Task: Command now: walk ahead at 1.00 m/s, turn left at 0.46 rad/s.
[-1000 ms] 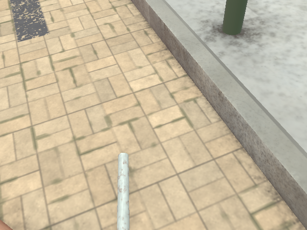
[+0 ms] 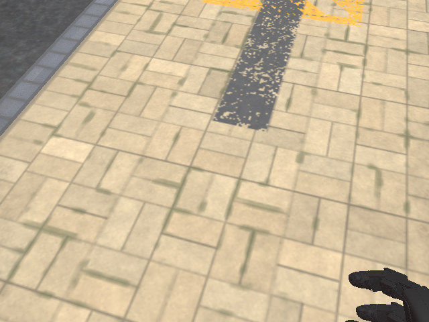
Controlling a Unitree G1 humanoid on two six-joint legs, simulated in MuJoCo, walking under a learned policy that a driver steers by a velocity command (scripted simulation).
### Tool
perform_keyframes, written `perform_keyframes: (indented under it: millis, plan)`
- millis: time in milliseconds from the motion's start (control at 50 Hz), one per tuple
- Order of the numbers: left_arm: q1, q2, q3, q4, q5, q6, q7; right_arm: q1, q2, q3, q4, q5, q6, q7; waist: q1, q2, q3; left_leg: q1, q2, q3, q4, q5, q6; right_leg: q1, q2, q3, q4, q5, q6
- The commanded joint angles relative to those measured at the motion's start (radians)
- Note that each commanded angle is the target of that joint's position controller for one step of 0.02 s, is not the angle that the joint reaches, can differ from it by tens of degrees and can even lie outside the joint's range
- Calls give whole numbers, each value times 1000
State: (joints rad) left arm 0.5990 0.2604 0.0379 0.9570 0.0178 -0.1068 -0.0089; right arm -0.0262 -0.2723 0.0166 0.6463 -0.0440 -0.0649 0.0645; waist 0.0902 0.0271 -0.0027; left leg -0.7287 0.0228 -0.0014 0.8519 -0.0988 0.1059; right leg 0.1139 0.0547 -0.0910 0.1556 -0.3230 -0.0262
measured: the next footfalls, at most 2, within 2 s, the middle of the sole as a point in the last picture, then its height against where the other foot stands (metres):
left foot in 0.14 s outside the picture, level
right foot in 0.50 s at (236, 239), level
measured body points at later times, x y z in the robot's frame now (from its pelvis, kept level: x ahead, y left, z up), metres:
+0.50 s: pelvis +0.50 +0.04 -0.02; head +0.54 +0.06 +0.43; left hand +0.67 +0.31 -0.11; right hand +0.52 -0.24 -0.14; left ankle +0.28 +0.06 -0.71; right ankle +0.71 +0.02 -0.72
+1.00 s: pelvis +0.72 +0.11 +0.00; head +0.75 +0.11 +0.45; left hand +0.93 +0.37 -0.09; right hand +0.85 -0.20 -0.07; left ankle +0.83 +0.21 -0.74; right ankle +0.71 +0.02 -0.72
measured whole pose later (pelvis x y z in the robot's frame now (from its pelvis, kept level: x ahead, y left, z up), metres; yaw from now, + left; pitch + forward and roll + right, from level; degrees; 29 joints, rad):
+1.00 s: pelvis +0.72 +0.11 +0.00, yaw -17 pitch +2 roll +1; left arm 0.23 0.35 0.10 0.59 -0.03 0.06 0.05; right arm 0.06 -0.29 -0.05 0.68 -0.01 -0.05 -0.02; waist 0.05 -0.03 0.02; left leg -0.38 -0.09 -0.18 0.45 -0.07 -0.02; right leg -0.37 0.25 0.36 0.72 -0.42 -0.03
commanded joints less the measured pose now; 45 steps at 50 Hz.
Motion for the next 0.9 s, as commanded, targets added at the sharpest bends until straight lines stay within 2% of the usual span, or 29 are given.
perform_keyframes:
  millis: [20,60,100,120,140,160,180,200,220,260,280,300,340,360,420,460,480,500,520,540,560,580,600,640,660,720,760,800,900]
  plan:
    - [-30,137,15,-44,-2,-25,5,-122,-10,14,-74,9,-8,12,-36,-105,108,181,-61,154,-190,91,35,-131,-237,-6,-103,946,-57]
    - [-26,175,18,-40,3,-14,24,-35,-55,-3,-41,-1,-3,-1,-99,-180,21,289,-134,186,-198,39,68,-28,-264,-59,76,1362,-25]
    - [-90,216,25,-59,8,11,44,272,-126,-39,63,0,-4,-16,-253,-204,-144,615,-178,153,-220,-8,119,-77,-282,-79,488,1469,-9]
    - [-151,236,30,-85,8,18,46,468,-175,-69,125,-1,-1,-29,-351,-173,-209,853,-140,73,-303,-12,155,-226,-255,-94,790,1294,-4]
    - [-165,151,15,-113,35,12,32,510,-236,-97,158,6,14,-52,-286,-14,-228,1065,37,-167,-243,-127,185,-512,-143,-67,1124,290,-4]
    - [-112,111,2,-207,-2,4,18,468,-312,-119,133,5,30,-61,-190,201,-347,1295,262,-730,-389,-132,383,-881,-23,55,1450,-175,38]
    - [-252,171,5,-242,0,-10,24,483,-273,-125,137,15,32,-69,-236,8,-267,1246,232,-745,-513,-129,353,-1000,-76,158,1405,-56,21]
    - [-299,161,-2,-261,2,-20,22,447,-242,-124,159,26,26,-74,-195,-38,-111,1090,205,-642,-561,-68,322,-1005,-119,165,1303,-20,16]
    - [-317,151,-5,-258,15,-18,21,413,-205,-120,169,26,19,-75,-138,-101,-12,918,153,-553,-586,25,286,-946,-145,155,1211,-26,22]
    - [-256,119,-13,-231,37,25,11,345,-113,-84,166,27,-6,-83,-38,-126,63,685,118,-376,-592,413,236,-808,-177,128,1111,-58,49]
    - [-253,96,-17,-230,41,41,3,340,-90,-73,173,40,-21,-77,-19,-110,73,608,91,-296,-601,578,201,-746,-180,106,1022,-65,54]
    - [-276,77,-23,-242,39,45,-7,334,-108,-74,183,44,-32,-71,-10,-75,90,528,55,-220,-613,710,179,-693,-161,71,930,-35,54]
    - [-353,35,-39,-266,20,40,-22,316,-126,-77,199,44,-47,-59,-21,-15,105,418,-40,-53,-635,818,104,-559,-123,-3,692,169,27]
    - [-481,20,-40,-284,-48,-9,-16,298,-27,-56,180,89,-48,-81,-84,-73,106,357,-32,-54,-606,631,69,-521,-88,-10,585,311,47]
    - [-506,37,-25,-296,-41,-43,-34,452,-143,-70,223,51,-44,-115,-125,18,-10,525,-9,-26,-529,689,-23,-397,40,-33,370,679,22]
    - [-381,124,14,-275,-33,-31,-45,404,-170,-77,199,31,-23,-132,-37,106,-93,567,-7,-13,-330,801,-103,-240,99,-31,389,655,11]
    - [-232,181,39,-238,-33,-21,-48,313,-182,-81,169,18,-15,-136,63,124,-133,520,-12,6,-118,830,-147,-102,85,-8,397,654,-5]
    - [-25,215,51,-180,-28,-8,-38,204,-186,-84,131,9,-13,-136,184,30,-152,394,-86,44,306,497,-203,41,-16,104,325,746,-56]
    - [-44,249,36,-198,22,-8,-28,370,-29,-50,104,-16,-6,-113,48,-346,-267,85,-209,-14,785,-580,-259,315,-281,477,457,1240,-237]
    - [-178,263,44,-276,58,-2,-20,534,-60,-36,87,34,-17,-81,-8,-262,-508,19,-182,-231,923,-501,-246,391,-433,866,319,1028,-391]
    - [-317,243,56,-359,34,19,-7,447,-152,-52,60,61,-15,-71,-15,-126,-428,14,-122,-244,864,-402,-200,225,-411,878,236,611,-390]
    - [-403,191,42,-374,-3,40,0,317,-177,-64,29,44,-4,-73,-55,63,-194,-6,-103,-188,757,-364,-159,-54,-314,782,166,360,-344]
    - [-428,173,30,-387,-16,47,4,294,-172,-70,16,27,12,-84,-94,115,-124,20,-83,-171,686,-341,-146,-220,-278,738,129,297,-323]
    - [-430,182,35,-389,-15,52,1,299,-137,-68,-1,14,29,-92,-133,55,-28,104,-65,-170,495,-332,-153,-433,-171,626,105,409,-290]
    - [-427,172,35,-385,-17,53,3,294,-114,-64,-5,10,25,-99,-137,37,-32,149,-62,-158,380,-319,-164,-483,-125,557,129,532,-270]
    - [-376,212,58,-364,-32,81,33,207,-67,-53,-30,23,20,-117,-117,-33,-152,221,-116,-132,90,-200,-209,-440,-76,503,210,789,-216]
    - [-376,226,70,-372,-51,113,55,161,-78,-56,-36,41,29,-117,-106,-87,-207,221,-128,-163,2,-108,-217,-376,-67,529,237,663,-156]
    - [-374,221,75,-385,-60,139,71,91,-89,-62,-49,48,33,-113,-82,-132,-183,206,-133,-190,-74,-68,-212,-352,-56,578,230,449,-108]
    - [-370,193,88,-418,-42,156,74,13,-116,-83,-57,49,-1,-93,-60,-209,-101,283,-128,-233,-301,-80,-185,-307,-51,706,262,302,-101]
